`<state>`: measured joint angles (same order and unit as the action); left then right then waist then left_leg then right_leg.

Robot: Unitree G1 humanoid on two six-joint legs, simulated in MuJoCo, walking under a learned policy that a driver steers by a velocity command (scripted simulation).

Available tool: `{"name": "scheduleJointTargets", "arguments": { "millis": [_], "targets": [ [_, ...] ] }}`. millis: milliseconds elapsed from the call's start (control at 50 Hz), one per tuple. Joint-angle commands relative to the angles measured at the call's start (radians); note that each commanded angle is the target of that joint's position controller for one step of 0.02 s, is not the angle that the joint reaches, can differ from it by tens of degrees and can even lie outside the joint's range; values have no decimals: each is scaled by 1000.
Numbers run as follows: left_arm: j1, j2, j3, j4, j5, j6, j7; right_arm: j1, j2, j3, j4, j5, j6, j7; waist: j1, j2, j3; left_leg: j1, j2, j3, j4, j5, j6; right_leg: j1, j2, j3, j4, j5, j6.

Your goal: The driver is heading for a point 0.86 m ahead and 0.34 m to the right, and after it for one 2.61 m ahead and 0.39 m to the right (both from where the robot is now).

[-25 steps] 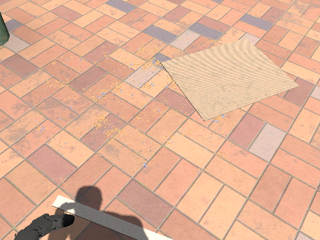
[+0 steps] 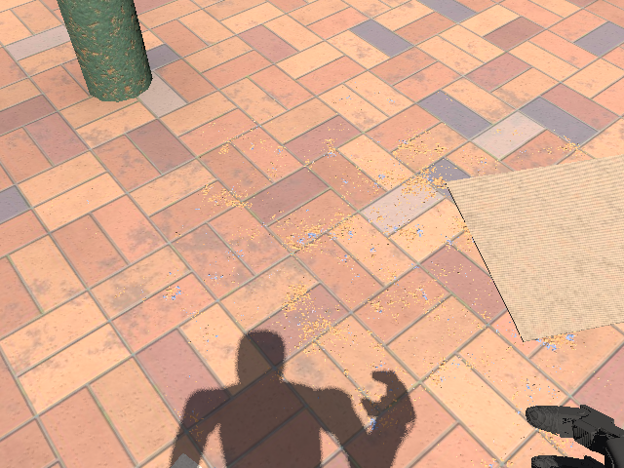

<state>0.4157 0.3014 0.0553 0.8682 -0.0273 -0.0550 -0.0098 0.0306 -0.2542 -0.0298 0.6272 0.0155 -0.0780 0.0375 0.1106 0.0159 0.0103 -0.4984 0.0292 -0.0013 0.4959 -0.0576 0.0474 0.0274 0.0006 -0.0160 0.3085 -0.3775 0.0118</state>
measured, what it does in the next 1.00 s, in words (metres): walks ahead, turning right: left foot, then right foot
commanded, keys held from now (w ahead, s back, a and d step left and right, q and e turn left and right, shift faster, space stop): w+e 0.18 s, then e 0.80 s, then w+e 0.02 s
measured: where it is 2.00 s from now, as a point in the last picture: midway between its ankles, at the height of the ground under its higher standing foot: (486, 461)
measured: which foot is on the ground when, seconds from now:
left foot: up 0.00-0.00, down 0.02-0.50, up 0.52-0.92, down 0.94-1.00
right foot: down 0.00-0.02, up 0.04-0.48, down 0.50-0.94, up 0.96-1.00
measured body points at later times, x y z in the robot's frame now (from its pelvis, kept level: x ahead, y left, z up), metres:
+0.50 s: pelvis +0.23 +0.00 -0.01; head +0.27 -0.02 +0.44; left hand +0.47 +0.20 -0.09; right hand +0.25 -0.30 -0.13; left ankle +0.13 +0.12 -0.73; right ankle +0.33 -0.11 -0.73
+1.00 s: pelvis +0.31 +0.02 +0.00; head +0.35 +0.02 +0.45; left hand +0.60 +0.19 -0.09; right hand +0.29 -0.29 -0.09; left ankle +0.40 +0.12 -0.73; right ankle +0.31 -0.10 -0.71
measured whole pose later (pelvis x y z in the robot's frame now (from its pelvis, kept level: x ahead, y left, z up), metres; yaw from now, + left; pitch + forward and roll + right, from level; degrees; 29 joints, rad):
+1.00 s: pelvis +0.31 +0.02 +0.00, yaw -30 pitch +2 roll +0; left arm 0.17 0.32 0.09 0.60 -0.01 0.05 0.02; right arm 0.18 -0.28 -0.06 0.75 -0.03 -0.01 -0.02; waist 0.01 -0.04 0.02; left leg -0.34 -0.01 -0.06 0.54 -0.24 0.00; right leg -0.50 0.14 0.17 0.77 -0.39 0.00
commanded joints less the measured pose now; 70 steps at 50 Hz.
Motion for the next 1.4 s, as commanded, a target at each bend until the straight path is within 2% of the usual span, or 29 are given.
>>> {"name": "scheduleJointTargets", "arguments": {
  "millis": [20,40,60,80,120,140,260,340,400,460,480,500,520,540,560,600,680,860,920,940,960,980,1000,1060,1140,1240,1340,1380,1400],
  "targets": [
    [-49,124,15,-70,13,-5,10,311,-212,-86,13,-19,-11,-18,-228,-39,-209,553,90,-95,-2,3,100,-239,-150,47,402,601,-96],
    [45,13,-22,-103,25,-24,7,401,-317,-109,26,-31,-3,-25,-206,215,-346,903,353,-523,-52,-116,246,-636,8,-7,792,73,-24],
    [20,75,-8,-87,4,-40,5,425,-235,-89,34,-18,1,-23,-235,215,-381,888,385,-698,-158,-249,271,-762,12,123,943,-194,-25],
    [-57,141,13,-110,-19,-47,1,366,-193,-71,37,-13,-1,-24,-227,148,-219,763,351,-550,-178,-256,224,-830,-36,136,982,-131,-34],
    [-132,123,16,-124,-5,-37,3,248,-127,-50,37,-18,-7,-19,-169,78,-75,523,264,-336,-242,-165,175,-781,-105,106,893,17,-27],
    [-116,114,21,-117,0,-22,4,210,-105,-44,40,-24,-17,-17,-134,100,-48,440,235,-266,-279,-117,159,-723,-129,116,857,65,-22],
    [-133,48,19,-135,15,19,9,151,-135,-60,87,-39,-40,-36,-77,55,11,315,202,28,-313,413,146,-667,-106,105,682,263,29],
    [-267,9,4,-192,23,14,-23,178,-169,-66,110,-28,-14,-63,-132,45,2,343,179,141,-280,451,118,-580,-76,19,412,463,13],
    [-301,38,16,-236,23,21,-45,196,-197,-77,127,-8,12,-71,-138,52,-14,452,227,139,-206,472,108,-591,-66,7,340,391,-17],
    [-239,85,40,-251,30,26,-58,166,-217,-89,118,13,41,-84,-93,70,-52,501,236,145,-22,626,75,-511,-11,-42,289,247,-69],
    [-148,115,58,-232,29,21,-54,156,-207,-86,114,17,49,-88,-46,42,-97,482,195,171,131,617,44,-389,28,-60,204,309,-97],
    [-71,186,84,-223,32,20,-33,203,-187,-78,112,0,46,-86,-19,-62,-160,360,116,189,358,409,-19,-191,-13,41,148,655,-144],
    [-79,283,97,-242,35,28,-9,293,-80,-45,84,-65,38,-71,-106,-317,-246,8,-36,177,705,-511,-95,109,-265,380,250,1191,-301],
    [-82,261,83,-282,46,24,-13,315,-120,-37,82,-46,27,-52,-79,-261,-449,-125,-119,-55,924,-680,-115,230,-394,690,160,1020,-469],
    [-130,205,73,-301,38,26,-18,230,-181,-53,77,-9,28,-43,-42,-126,-397,-172,-63,-118,936,-588,-98,167,-342,590,114,851,-425],
    [-217,138,54,-305,10,36,-6,146,-164,-51,64,-17,45,-59,-83,-15,-202,-191,-2,-103,797,-449,-95,-64,-250,446,66,596,-321],
    [-265,152,61,-324,36,57,14,168,-132,-47,70,-24,71,-73,-136,-98,-145,-20,-23,-73,535,-380,-112,-298,-162,366,17,530,-277],
    [-261,166,72,-340,25,94,37,102,-130,-49,56,-13,63,-60,-95,-179,-138,92,-61,-94,214,-271,-109,-328,-119,476,20,135,-213],
    [-270,152,68,-344,10,105,39,169,-139,-62,75,-12,47,-48,-134,-182,-128,245,-55,-71,-57,-157,-64,-352,-77,489,86,137,-163],
    [-240,118,58,-344,10,105,40,201,-199,-79,75,-27,47,-52,-128,-94,-137,349,89,-180,-135,-151,-10,-439,-20,430,194,14,-111],
    [-227,80,50,-369,8,99,37,178,-292,-99,71,-53,60,-58,-83,200,-87,383,296,-423,-202,-56,122,-642,147,201,416,-178,-47],
    [-231,157,72,-372,23,82,34,155,-258,-94,53,-77,57,-56,-103,260,-81,304,400,-549,-231,7,227,-675,114,163,667,-234,-1],
    [-210,198,88,-346,17,82,30,107,-204,-79,29,-66,55,-64,-89,170,-82,301,351,-465,-228,-99,201,-674,73,177,776,-142,9],
    [-187,136,74,-314,21,100,25,100,-156,-63,28,-14,55,-83,-106,143,-35,364,228,-294,-254,-351,106,-772,33,114,897,33,42],
    [-303,94,53,-364,8,80,10,222,-183,-72,45,-23,47,-87,-188,142,-9,459,232,-222,-306,-407,114,-826,-11,52,774,87,61],
    [-331,58,34,-383,8,60,-10,239,-231,-92,56,-14,30,-70,-197,155,10,413,267,-121,-331,-348,119,-682,-53,8,540,90,35],
    [-301,71,34,-371,3,58,-26,226,-257,-104,78,12,23,-37,-165,139,27,338,283,-36,-289,-317,110,-470,-47,-51,345,58,-33],
    [-196,80,44,-326,4,59,-24,204,-241,-99,86,21,28,-30,-99,90,0,259,258,32,-169,-279,79,-270,6,-106,228,112,-70],
    [-76,128,72,-287,-2,61,-15,218,-198,-83,90,7,26,-29,-47,28,-61,182,210,105,18,-170,44,-80,36,-89,202,96,-100]
  ]
}}
Keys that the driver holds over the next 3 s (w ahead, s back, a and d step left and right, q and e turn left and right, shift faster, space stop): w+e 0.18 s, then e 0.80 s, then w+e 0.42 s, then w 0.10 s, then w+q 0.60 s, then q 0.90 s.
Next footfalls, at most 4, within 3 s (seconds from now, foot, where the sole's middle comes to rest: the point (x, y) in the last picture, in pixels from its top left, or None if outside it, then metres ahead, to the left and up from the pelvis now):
0.02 left None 0.17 0.12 -0.77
0.50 right None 0.37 -0.12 -0.77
0.94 left None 0.43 0.10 -0.77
1.42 right None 0.31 -0.18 -0.77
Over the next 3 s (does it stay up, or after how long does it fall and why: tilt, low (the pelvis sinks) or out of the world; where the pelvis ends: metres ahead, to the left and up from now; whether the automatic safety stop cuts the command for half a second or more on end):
stays up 0.76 -0.44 0.01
